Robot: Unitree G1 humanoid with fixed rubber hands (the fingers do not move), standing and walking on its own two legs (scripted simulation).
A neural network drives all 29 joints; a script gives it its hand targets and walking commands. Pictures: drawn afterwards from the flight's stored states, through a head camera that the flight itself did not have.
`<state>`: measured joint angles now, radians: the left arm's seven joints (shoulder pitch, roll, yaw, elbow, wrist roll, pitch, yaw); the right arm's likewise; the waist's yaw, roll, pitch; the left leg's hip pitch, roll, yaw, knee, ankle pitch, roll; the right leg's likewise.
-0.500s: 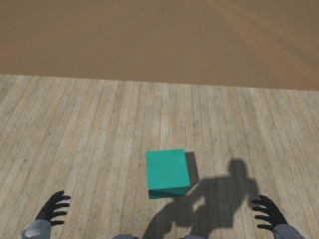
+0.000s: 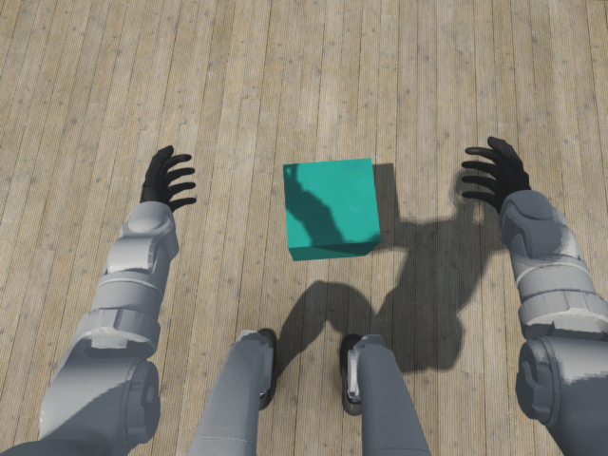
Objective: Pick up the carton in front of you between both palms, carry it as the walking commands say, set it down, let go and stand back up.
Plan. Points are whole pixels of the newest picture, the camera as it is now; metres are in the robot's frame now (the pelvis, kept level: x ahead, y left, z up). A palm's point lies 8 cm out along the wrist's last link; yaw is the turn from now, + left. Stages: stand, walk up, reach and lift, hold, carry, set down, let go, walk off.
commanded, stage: reach and lift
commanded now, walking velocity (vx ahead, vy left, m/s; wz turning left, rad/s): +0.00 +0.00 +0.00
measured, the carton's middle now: (328, 215) +0.52 -0.03 -0.56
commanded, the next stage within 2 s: none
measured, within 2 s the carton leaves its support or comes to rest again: neither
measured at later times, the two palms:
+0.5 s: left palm (220, 159) +0.51 +0.17 -0.18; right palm (451, 141) +0.56 -0.21 -0.17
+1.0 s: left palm (244, 204) +0.50 +0.17 -0.41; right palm (412, 196) +0.54 -0.21 -0.41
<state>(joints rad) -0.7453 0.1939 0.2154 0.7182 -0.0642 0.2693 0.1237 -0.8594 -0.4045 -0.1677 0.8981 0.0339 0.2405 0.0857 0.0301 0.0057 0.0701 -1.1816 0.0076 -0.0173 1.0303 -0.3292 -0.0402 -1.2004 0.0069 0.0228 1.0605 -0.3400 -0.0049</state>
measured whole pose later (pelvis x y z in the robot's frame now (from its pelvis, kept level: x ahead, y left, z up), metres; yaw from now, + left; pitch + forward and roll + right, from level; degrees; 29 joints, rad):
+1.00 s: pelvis -0.04 +0.01 -0.26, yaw +3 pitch +44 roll +4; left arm -1.38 0.21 0.25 0.92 -0.14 0.16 0.20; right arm -1.52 -0.52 -0.08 1.14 0.14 0.13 0.01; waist 0.03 0.03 0.22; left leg -2.20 -0.07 -0.03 1.96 -0.54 -0.09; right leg -2.23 0.06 0.09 2.00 -0.54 0.04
